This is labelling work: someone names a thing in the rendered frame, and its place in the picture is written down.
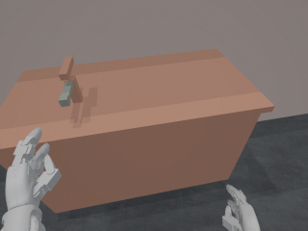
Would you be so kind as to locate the robot left forearm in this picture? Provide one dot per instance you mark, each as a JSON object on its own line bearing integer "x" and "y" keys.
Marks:
{"x": 26, "y": 217}

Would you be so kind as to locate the right robot hand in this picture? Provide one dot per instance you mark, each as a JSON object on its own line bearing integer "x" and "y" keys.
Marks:
{"x": 245, "y": 218}

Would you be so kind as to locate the tap lever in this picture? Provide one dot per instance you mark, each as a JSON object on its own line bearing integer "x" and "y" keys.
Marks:
{"x": 64, "y": 99}

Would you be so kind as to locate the left robot hand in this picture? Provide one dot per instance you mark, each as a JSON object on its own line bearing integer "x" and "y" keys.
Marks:
{"x": 23, "y": 184}

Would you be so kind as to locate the counter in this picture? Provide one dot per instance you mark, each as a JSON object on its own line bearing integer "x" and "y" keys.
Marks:
{"x": 134, "y": 127}

